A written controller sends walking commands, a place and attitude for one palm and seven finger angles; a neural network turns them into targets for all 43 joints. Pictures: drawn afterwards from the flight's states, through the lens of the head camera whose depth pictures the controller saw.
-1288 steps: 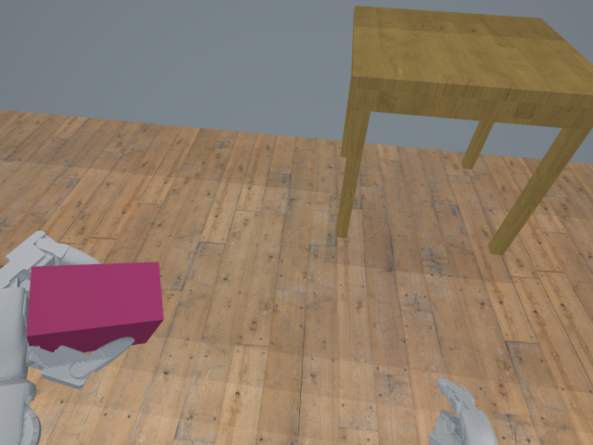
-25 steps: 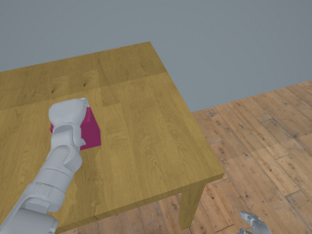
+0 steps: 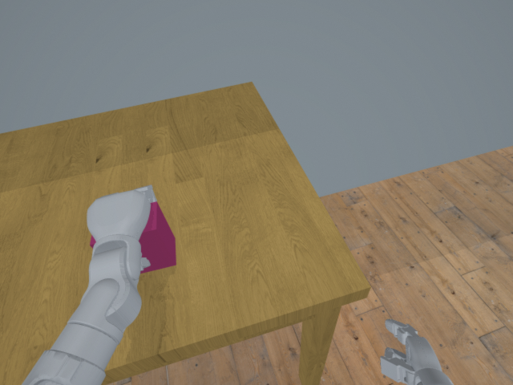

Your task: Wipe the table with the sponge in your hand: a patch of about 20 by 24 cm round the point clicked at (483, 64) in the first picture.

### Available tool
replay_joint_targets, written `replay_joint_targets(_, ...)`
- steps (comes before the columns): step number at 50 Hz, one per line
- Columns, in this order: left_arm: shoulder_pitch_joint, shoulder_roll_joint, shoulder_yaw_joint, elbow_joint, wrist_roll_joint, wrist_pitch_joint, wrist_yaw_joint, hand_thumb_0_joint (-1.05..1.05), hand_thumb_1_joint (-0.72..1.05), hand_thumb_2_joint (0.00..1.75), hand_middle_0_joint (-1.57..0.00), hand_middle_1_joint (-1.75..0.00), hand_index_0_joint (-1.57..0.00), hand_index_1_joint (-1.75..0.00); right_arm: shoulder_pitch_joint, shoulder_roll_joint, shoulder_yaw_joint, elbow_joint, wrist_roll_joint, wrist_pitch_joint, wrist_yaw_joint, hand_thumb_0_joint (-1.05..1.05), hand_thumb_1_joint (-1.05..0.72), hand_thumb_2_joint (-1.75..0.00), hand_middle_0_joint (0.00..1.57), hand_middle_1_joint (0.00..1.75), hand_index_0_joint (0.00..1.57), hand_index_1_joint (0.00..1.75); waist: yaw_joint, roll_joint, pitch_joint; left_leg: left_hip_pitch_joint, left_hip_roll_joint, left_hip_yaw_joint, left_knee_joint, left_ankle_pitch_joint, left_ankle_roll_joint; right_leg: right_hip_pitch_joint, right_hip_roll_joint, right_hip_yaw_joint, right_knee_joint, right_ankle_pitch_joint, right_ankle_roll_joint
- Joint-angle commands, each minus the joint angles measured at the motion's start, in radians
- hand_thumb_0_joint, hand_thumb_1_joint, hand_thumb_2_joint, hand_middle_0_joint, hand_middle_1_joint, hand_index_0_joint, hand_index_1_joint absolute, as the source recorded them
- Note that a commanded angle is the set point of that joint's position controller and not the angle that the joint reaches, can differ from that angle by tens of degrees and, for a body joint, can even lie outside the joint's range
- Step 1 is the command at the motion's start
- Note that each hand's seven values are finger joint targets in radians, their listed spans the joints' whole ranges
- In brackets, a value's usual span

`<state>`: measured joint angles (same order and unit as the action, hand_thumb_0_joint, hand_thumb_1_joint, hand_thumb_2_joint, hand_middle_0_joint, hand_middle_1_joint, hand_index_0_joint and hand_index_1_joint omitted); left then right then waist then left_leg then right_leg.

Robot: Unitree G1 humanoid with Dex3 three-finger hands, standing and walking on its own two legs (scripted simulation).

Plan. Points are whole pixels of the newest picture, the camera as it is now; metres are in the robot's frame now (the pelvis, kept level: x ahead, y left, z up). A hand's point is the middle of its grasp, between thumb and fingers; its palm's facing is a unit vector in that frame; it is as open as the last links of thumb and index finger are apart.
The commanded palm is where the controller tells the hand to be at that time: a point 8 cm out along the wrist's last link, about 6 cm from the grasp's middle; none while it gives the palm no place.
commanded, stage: wipe back along the middle lane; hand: left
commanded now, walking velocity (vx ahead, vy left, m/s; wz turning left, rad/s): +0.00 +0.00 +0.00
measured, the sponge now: (141, 246) +0.32 +0.24 +0.04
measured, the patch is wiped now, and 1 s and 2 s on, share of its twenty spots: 0.70 0.75 0.80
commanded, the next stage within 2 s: slide across to the third lane in 0.78 s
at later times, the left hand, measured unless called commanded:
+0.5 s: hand (136, 256) +0.28 +0.22 +0.08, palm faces +0.07 -0.07 -1.00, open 10.3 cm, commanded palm +0.23 +0.21 +0.10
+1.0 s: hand (140, 282) +0.24 +0.20 +0.08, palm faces +0.07 -0.09 -0.99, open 10.3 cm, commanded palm +0.20 +0.18 +0.12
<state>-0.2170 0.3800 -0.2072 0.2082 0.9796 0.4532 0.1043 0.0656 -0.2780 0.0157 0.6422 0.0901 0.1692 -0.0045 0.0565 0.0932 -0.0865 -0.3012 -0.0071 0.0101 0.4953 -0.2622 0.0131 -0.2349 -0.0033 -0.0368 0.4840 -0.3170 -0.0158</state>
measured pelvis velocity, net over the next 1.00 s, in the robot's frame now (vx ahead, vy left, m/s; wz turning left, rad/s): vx -0.01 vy -0.01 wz -0.02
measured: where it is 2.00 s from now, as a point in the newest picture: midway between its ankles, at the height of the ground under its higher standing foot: outside the picture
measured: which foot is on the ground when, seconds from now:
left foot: down 0.00-1.00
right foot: down 0.00-1.00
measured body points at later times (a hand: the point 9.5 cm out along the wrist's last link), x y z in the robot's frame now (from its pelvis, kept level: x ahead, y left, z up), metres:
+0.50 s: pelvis +0.00 +0.00 +0.00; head -0.01 -0.05 +0.45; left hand +0.27 +0.22 +0.13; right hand +0.22 -0.21 -0.10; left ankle -0.01 +0.11 -0.74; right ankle -0.04 -0.11 -0.74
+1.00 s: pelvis -0.01 -0.01 +0.00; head -0.03 -0.06 +0.44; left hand +0.23 +0.20 +0.13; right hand +0.23 -0.21 -0.08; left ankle -0.01 +0.11 -0.74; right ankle -0.04 -0.11 -0.74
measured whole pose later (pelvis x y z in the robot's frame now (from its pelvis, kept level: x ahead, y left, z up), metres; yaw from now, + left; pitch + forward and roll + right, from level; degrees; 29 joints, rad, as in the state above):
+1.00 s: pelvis -0.01 -0.01 +0.00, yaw -1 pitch +0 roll +1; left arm 0.09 0.33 -0.28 -0.15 1.01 0.53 0.11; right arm 0.01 -0.26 0.02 0.62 0.08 0.15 0.04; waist 0.10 0.11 -0.07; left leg -0.25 0.00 0.02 0.51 -0.26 0.00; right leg -0.20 0.01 -0.02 0.53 -0.33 -0.03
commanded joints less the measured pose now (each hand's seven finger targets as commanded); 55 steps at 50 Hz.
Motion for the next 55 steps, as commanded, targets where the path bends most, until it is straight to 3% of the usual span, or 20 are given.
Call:
replay_joint_targets(1,-0.08,0.041,0.007,-0.122,-0.035,0.018,-0.028,0.0,0.1,1.3,-1.2,-1.6,-1.2,-1.6,-0.168,-0.102,-0.033,-0.169,0.004,-0.051,0.003,0.0,-0.9,-0.9,0.2,0.3,0.2,0.3,0.006,-0.148,-0.166,0.111,-0.016,-0.023,-0.018,0.325,0.029,0.057,0.022,0.02,-0.032,0.427,-0.039)
replay_joint_targets(2,-0.067,0.075,0.046,-0.133,-0.036,0.022,-0.026,0.0,0.1,1.3,-1.2,-1.6,-1.2,-1.6,-0.179,-0.106,-0.034,-0.169,0.002,-0.05,0.002,0.0,-0.9,-0.9,0.2,0.3,0.2,0.3,0.016,-0.152,-0.177,0.112,-0.014,-0.03,-0.021,0.317,0.029,0.063,0.026,0.033,-0.033,0.416,-0.044)
replay_joint_targets(4,-0.081,0.033,-0.004,-0.156,-0.034,0.028,-0.03,0.0,0.1,1.3,-1.2,-1.6,-1.2,-1.6,-0.177,-0.097,-0.03,-0.173,0.003,-0.052,0.005,0.0,-0.9,-0.9,0.2,0.3,0.2,0.3,0.003,-0.147,-0.162,0.112,-0.014,-0.026,-0.017,0.312,0.03,0.053,0.022,0.02,-0.029,0.411,-0.039)
replay_joint_targets(7,-0.021,0.095,0.065,-0.173,-0.034,0.032,-0.025,0.0,0.1,1.3,-1.2,-1.6,-1.2,-1.6,-0.195,-0.103,-0.029,-0.176,-0.001,-0.053,0.005,0.0,-0.9,-0.9,0.2,0.3,0.2,0.3,0.025,-0.147,-0.169,0.107,-0.016,-0.029,-0.018,0.316,0.027,0.077,0.025,0.042,-0.027,0.431,-0.045)
replay_joint_targets(9,-0.002,0.047,0.02,-0.2,-0.037,0.034,-0.029,0.0,0.1,1.3,-1.2,-1.6,-1.2,-1.6,-0.192,-0.092,-0.025,-0.183,0.002,-0.057,0.007,0.0,-0.9,-0.9,0.2,0.3,0.2,0.3,0.017,-0.165,-0.165,0.108,-0.017,-0.023,-0.014,0.324,0.029,0.079,0.022,0.029,-0.023,0.445,-0.038)
replay_joint_targets(12,-0.008,0.078,0.039,-0.218,-0.027,0.049,-0.028,0.0,0.1,1.3,-1.2,-1.6,-1.2,-1.6,-0.211,-0.097,-0.024,-0.179,0.001,-0.055,0.007,0.0,-0.9,-0.9,0.2,0.3,0.2,0.3,0.02,-0.131,-0.136,0.107,-0.015,-0.029,-0.024,0.297,0.027,0.058,0.027,0.045,-0.032,0.399,-0.046)
replay_joint_targets(13,-0.013,0.041,0.003,-0.23,-0.029,0.053,-0.029,0.0,0.1,1.3,-1.2,-1.6,-1.2,-1.6,-0.205,-0.089,-0.021,-0.185,0.001,-0.056,0.008,0.0,-0.9,-0.9,0.2,0.3,0.2,0.3,0.015,-0.132,-0.142,0.11,-0.014,-0.024,-0.023,0.292,0.029,0.059,0.023,0.028,-0.029,0.384,-0.041)
replay_joint_targets(17,0.073,0.053,0.025,-0.258,-0.026,0.049,-0.028,0.0,0.1,1.3,-1.2,-1.6,-1.2,-1.6,-0.217,-0.092,-0.025,-0.19,0.0,-0.063,0.016,0.0,-0.9,-0.9,0.2,0.3,0.2,0.3,0.031,-0.129,-0.158,0.119,-0.012,-0.033,-0.016,0.323,0.025,0.067,0.03,0.042,-0.016,0.41,-0.05)
replay_joint_targets(19,0.124,-0.006,-0.031,-0.29,-0.032,0.042,-0.031,0.0,0.1,1.3,-1.2,-1.6,-1.2,-1.6,-0.213,-0.082,-0.026,-0.201,0.003,-0.068,0.028,0.0,-0.9,-0.9,0.2,0.3,0.2,0.3,0.026,-0.137,-0.157,0.116,-0.01,-0.033,-0.01,0.335,0.025,0.063,0.027,0.026,-0.008,0.414,-0.044)
replay_joint_targets(27,0.221,0.026,0.003,-0.362,-0.035,0.06,-0.016,0.0,0.1,1.3,-1.2,-1.6,-1.2,-1.6,-0.244,-0.084,-0.031,-0.202,0.002,-0.069,0.037,0.0,-0.9,-0.9,0.2,0.3,0.2,0.3,0.041,-0.161,-0.128,0.105,-0.01,-0.032,-0.015,0.304,0.026,0.072,0.032,0.054,-0.011,0.41,-0.046)
replay_joint_targets(28,0.232,-0.014,-0.042,-0.385,-0.04,0.064,-0.019,0.0,0.1,1.3,-1.2,-1.6,-1.2,-1.6,-0.242,-0.076,-0.025,-0.212,0.004,-0.069,0.038,0.0,-0.9,-0.9,0.2,0.3,0.2,0.3,0.037,-0.159,-0.126,0.102,-0.011,-0.024,-0.016,0.3,0.03,0.078,0.026,0.038,-0.01,0.405,-0.039)
replay_joint_targets(32,0.208,0.026,-0.013,-0.385,-0.027,0.081,-0.02,0.0,0.1,1.3,-1.2,-1.6,-1.2,-1.6,-0.262,-0.08,-0.026,-0.199,0.003,-0.07,0.036,0.0,-0.9,-0.9,0.2,0.3,0.2,0.3,0.039,-0.154,-0.091,0.103,-0.011,-0.031,-0.026,0.256,0.03,0.055,0.033,0.063,-0.028,0.345,-0.045)
replay_joint_targets(36,0.248,-0.012,-0.057,-0.397,-0.027,0.072,-0.027,0.0,0.1,1.3,-1.2,-1.6,-1.2,-1.6,-0.258,-0.071,-0.021,-0.207,0.005,-0.075,0.038,0.0,-0.9,-0.9,0.2,0.3,0.2,0.3,0.04,-0.157,-0.097,0.104,-0.014,-0.026,-0.023,0.255,0.031,0.059,0.028,0.052,-0.023,0.339,-0.039)
replay_joint_targets(41,0.347,-0.006,-0.044,-0.451,-0.039,0.053,-0.024,0.0,0.1,1.3,-1.2,-1.6,-1.2,-1.6,-0.266,-0.065,-0.022,-0.215,0.003,-0.078,0.049,0.0,-0.9,-0.9,0.2,0.3,0.2,0.3,0.045,-0.168,-0.093,0.1,-0.016,-0.021,-0.011,0.276,0.03,0.081,0.025,0.069,-0.019,0.402,-0.037)
replay_joint_targets(42,0.36,0.025,-0.008,-0.451,-0.036,0.056,-0.021,0.0,0.1,1.3,-1.2,-1.6,-1.2,-1.6,-0.275,-0.069,-0.025,-0.209,0.0,-0.078,0.049,0.0,-0.9,-0.9,0.2,0.3,0.2,0.3,0.05,-0.168,-0.082,0.104,-0.014,-0.027,-0.014,0.262,0.029,0.073,0.031,0.085,-0.028,0.377,-0.043)
replay_joint_targets(43,0.322,-0.011,-0.052,-0.462,-0.028,0.058,-0.022,0.0,0.1,1.3,-1.2,-1.6,-1.2,-1.6,-0.268,-0.065,-0.019,-0.212,0.0,-0.077,0.048,0.0,-0.9,-0.9,0.2,0.3,0.2,0.3,0.038,-0.158,-0.086,0.099,-0.014,-0.018,-0.013,0.261,0.031,0.065,0.028,0.071,-0.021,0.377,-0.039)
replay_joint_targets(46,0.237,-0.021,-0.079,-0.467,-0.015,0.066,-0.019,0.0,0.1,1.3,-1.2,-1.6,-1.2,-1.6,-0.276,-0.066,-0.024,-0.203,-0.001,-0.075,0.046,0.0,-0.9,-0.9,0.2,0.3,0.2,0.3,0.031,-0.136,-0.06,0.109,-0.012,-0.023,-0.022,0.233,0.032,0.032,0.028,0.073,-0.038,0.318,-0.041)
replay_joint_targets(47,0.206,0.005,-0.053,-0.476,-0.009,0.072,-0.016,0.0,0.1,1.3,-1.2,-1.6,-1.2,-1.6,-0.284,-0.068,-0.026,-0.2,-0.004,-0.076,0.042,0.0,-0.9,-0.9,0.2,0.3,0.2,0.3,0.033,-0.141,-0.07,0.119,-0.012,-0.03,-0.024,0.223,0.035,0.032,0.035,0.092,-0.045,0.298,-0.049)
replay_joint_targets(49,0.149,-0.032,-0.103,-0.472,-0.002,0.075,-0.021,0.0,0.1,1.3,-1.2,-1.6,-1.2,-1.6,-0.285,-0.062,-0.024,-0.199,-0.002,-0.079,0.04,0.0,-0.9,-0.9,0.2,0.3,0.2,0.3,0.026,-0.147,-0.082,0.126,-0.012,-0.028,-0.024,0.216,0.039,0.025,0.029,0.073,-0.042,0.278,-0.045)
replay_joint_targets(55,0.089,-0.047,-0.126,-0.486,-0.01,0.05,-0.027,0.0,0.1,1.3,-1.2,-1.6,-1.2,-1.6,-0.295,-0.057,-0.027,-0.19,-0.008,-0.085,0.038,0.0,-0.9,-0.9,0.2,0.3,0.2,0.3,0.028,-0.134,-0.112,0.151,-0.012,-0.032,-0.029,0.23,0.041,0.045,0.025,0.063,-0.04,0.292,-0.047)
